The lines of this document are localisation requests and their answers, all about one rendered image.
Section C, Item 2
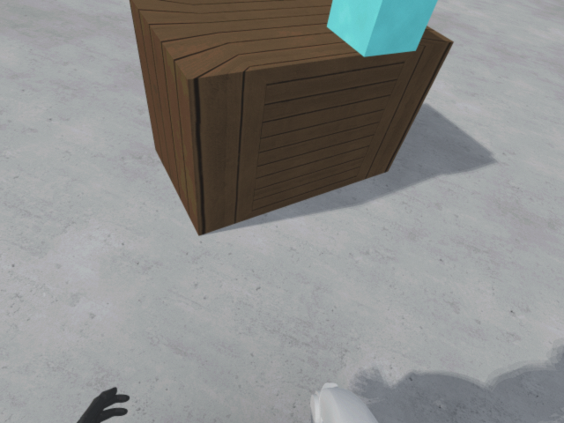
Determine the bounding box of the robot left hand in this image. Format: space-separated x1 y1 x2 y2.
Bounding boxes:
77 387 130 423

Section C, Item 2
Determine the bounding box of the robot right thigh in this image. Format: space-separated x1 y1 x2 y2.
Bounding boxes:
310 388 378 423

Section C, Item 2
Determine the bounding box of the pedestal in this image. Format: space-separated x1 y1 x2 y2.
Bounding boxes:
130 0 454 236

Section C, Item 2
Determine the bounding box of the right robot shin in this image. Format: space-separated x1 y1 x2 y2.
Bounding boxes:
320 382 338 392

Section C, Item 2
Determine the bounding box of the carton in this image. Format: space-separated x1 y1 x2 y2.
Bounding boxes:
327 0 438 57

